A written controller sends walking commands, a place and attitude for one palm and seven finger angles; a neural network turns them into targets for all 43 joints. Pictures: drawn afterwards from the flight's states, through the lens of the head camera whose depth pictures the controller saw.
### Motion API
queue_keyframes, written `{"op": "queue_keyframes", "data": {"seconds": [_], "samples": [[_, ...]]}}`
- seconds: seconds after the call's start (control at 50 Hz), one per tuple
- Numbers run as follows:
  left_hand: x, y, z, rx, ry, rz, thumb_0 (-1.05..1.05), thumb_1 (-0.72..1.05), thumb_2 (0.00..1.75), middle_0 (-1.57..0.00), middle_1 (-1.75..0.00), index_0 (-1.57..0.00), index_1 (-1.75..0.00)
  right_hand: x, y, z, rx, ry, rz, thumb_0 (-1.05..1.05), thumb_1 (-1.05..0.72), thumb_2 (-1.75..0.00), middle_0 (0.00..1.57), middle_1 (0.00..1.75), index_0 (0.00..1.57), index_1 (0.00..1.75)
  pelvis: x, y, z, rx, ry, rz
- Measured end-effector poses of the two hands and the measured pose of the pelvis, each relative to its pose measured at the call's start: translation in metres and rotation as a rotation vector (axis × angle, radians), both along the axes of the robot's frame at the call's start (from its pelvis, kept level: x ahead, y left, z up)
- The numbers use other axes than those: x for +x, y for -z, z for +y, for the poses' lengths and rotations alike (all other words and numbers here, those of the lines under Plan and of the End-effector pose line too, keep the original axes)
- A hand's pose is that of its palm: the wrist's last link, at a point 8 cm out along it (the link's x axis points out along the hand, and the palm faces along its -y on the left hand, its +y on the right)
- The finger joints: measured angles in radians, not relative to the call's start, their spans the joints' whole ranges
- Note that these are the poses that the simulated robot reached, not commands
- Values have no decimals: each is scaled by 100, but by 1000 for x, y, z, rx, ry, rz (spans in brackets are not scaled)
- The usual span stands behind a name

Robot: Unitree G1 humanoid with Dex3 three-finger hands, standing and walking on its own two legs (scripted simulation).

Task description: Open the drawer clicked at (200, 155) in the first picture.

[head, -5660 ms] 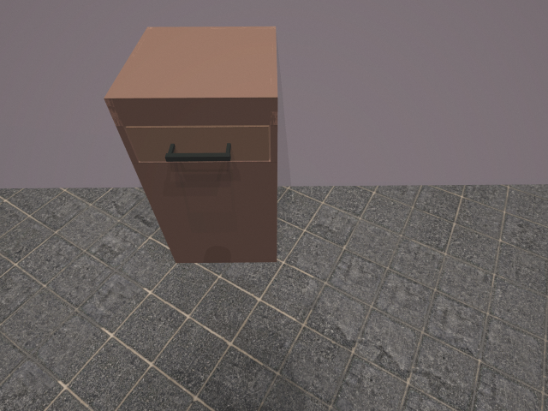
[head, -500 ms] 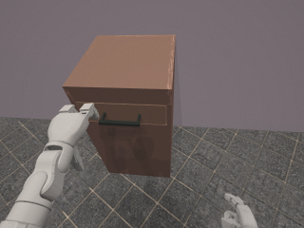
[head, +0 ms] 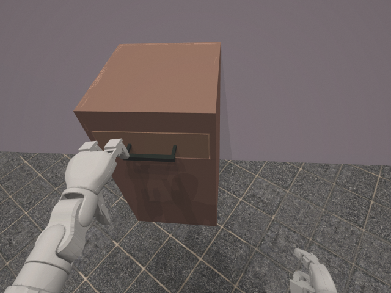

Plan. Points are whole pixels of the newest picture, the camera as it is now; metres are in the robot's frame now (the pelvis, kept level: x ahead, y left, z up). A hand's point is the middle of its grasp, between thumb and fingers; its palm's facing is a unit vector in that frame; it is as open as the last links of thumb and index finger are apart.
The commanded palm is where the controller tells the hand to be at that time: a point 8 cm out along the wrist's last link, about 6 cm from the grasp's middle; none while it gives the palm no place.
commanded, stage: move the hooked fingers above the handle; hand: left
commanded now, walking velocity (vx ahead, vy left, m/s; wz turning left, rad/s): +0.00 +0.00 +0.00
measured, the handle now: (150, 152) +0.54 +0.24 -0.12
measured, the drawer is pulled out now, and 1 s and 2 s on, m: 0.00 0.00 0.00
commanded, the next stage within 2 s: none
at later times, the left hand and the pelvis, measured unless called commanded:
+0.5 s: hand (126, 171) +0.37 +0.23 +0.01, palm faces -0.06 -0.05 -1.00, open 13.8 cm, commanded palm +0.36 +0.24 +0.07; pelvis +0.00 +0.01 -0.01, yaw +0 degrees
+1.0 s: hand (138, 158) +0.44 +0.23 -0.03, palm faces -0.04 -0.04 -1.00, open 13.8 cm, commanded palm +0.43 +0.24 +0.02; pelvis -0.01 +0.01 -0.04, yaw -1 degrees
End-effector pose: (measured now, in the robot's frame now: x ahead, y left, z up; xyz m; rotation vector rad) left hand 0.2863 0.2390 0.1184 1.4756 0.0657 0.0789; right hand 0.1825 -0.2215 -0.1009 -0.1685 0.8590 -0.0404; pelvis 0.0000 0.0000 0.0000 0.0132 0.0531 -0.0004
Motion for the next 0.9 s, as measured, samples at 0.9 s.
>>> {"op": "queue_keyframes", "data": {"seconds": [0.9], "samples": [[122,89,-6,52,83,106,-1,-49,30,-32,-120,-32,-120,-145,47,-35,-113,230,382,0,-91,-89,20,30,20,30,-6,28,11,-16,11,228]]}}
